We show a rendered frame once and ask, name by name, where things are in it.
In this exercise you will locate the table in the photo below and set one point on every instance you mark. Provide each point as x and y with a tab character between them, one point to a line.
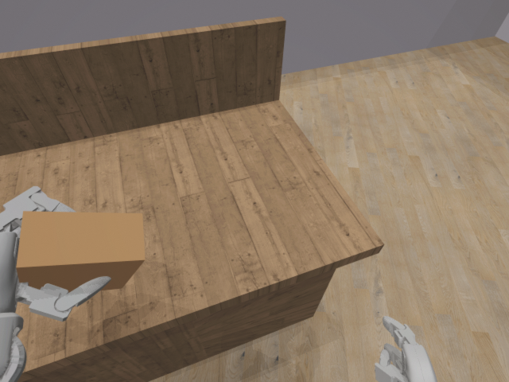
244	224

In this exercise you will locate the sponge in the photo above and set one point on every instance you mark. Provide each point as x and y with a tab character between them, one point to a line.
68	249

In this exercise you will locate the robot right hand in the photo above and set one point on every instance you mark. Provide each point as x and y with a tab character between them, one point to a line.
412	363

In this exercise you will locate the robot left forearm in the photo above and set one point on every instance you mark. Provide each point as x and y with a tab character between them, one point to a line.
12	351

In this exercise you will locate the robot left hand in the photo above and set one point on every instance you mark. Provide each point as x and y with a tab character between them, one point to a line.
50	301

